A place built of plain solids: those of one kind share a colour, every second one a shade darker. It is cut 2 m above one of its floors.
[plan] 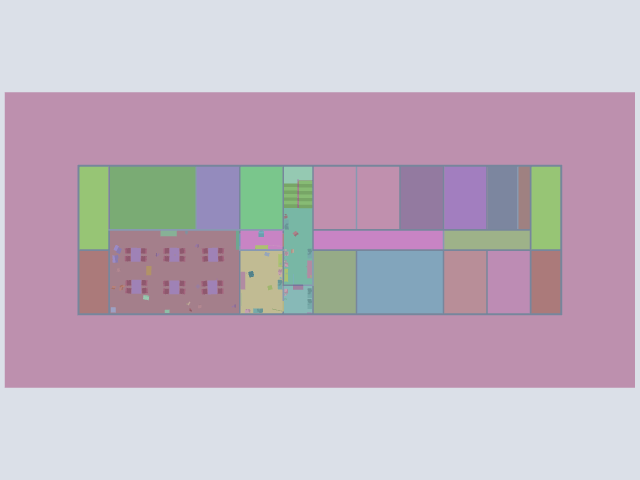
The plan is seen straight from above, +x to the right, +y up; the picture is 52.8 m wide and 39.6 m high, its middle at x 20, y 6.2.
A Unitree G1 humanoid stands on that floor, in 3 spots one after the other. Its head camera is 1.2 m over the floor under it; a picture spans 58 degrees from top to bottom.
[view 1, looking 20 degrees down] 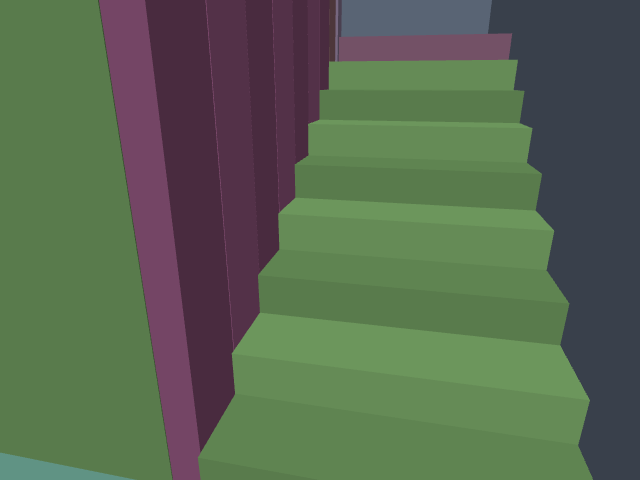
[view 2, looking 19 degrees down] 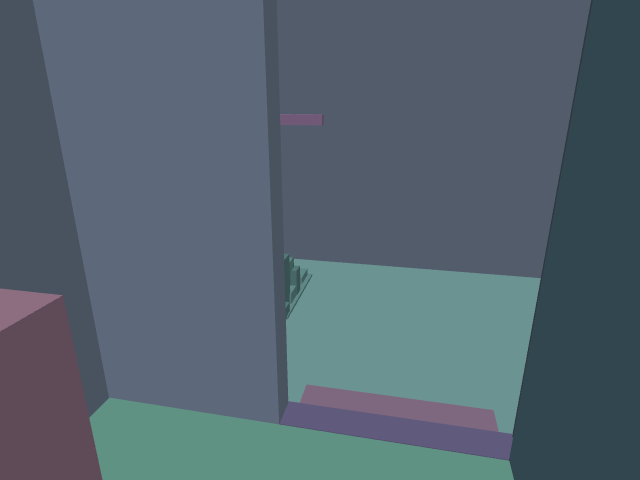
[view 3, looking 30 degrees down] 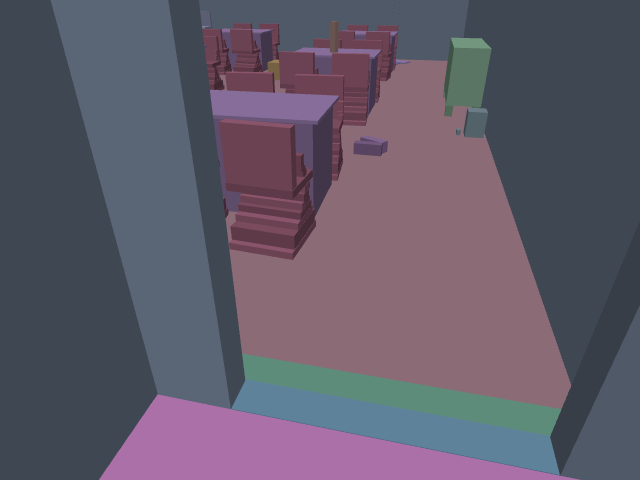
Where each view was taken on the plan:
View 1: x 18.80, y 7.94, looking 102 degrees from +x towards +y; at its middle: stair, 1.89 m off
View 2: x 18.20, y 3.80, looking -78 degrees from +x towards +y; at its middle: wall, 3.94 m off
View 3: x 14.31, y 6.20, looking -167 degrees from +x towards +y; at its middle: floor_dining_hall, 2.97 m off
